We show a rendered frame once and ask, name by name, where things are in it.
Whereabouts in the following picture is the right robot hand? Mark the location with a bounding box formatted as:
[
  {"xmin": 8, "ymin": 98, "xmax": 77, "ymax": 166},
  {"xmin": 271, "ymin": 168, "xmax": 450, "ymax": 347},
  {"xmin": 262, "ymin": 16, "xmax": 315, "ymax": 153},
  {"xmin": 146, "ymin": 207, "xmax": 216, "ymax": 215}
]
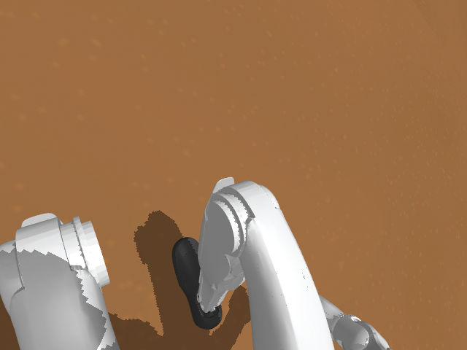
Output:
[{"xmin": 319, "ymin": 295, "xmax": 345, "ymax": 341}]

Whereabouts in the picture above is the right robot foot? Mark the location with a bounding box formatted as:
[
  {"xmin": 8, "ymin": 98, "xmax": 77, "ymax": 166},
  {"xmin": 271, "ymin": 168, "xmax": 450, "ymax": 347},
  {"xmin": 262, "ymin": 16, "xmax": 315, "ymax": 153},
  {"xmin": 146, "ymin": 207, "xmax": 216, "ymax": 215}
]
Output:
[{"xmin": 172, "ymin": 237, "xmax": 222, "ymax": 330}]

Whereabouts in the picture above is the right robot arm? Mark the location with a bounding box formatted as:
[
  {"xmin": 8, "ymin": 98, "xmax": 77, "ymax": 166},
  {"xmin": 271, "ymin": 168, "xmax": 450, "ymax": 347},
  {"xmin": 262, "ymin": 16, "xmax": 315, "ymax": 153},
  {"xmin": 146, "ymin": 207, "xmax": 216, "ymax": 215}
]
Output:
[{"xmin": 333, "ymin": 314, "xmax": 392, "ymax": 350}]

